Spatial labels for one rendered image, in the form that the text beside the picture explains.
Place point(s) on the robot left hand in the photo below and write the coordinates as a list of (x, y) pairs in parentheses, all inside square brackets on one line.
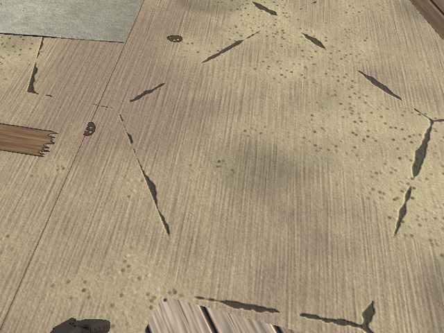
[(83, 326)]

